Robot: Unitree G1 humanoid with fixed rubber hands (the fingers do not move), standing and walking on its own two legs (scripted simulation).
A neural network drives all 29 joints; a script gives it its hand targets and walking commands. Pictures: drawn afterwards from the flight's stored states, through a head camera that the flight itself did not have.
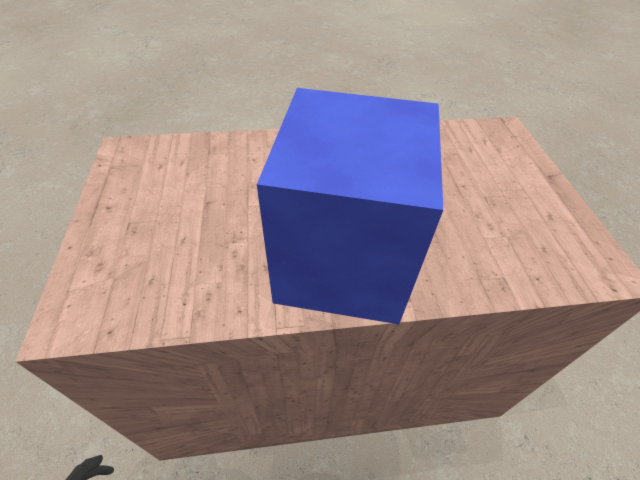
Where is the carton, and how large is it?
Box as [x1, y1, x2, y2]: [257, 88, 442, 323]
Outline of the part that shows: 297,88 257,182 257,190 272,301 273,303 399,323 442,212 438,104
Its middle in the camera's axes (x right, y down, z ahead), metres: +0.05 -0.05 +0.57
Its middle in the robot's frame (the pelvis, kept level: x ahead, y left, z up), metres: +0.47 -0.02 +0.06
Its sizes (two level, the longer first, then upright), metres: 0.210 0.200 0.250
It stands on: a pedestal, 0.69 m high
